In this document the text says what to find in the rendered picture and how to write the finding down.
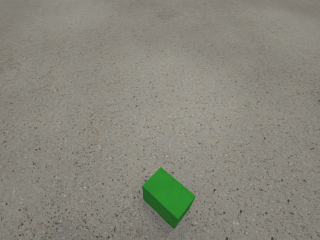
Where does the carton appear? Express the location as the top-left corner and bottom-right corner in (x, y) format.
(142, 167), (196, 229)

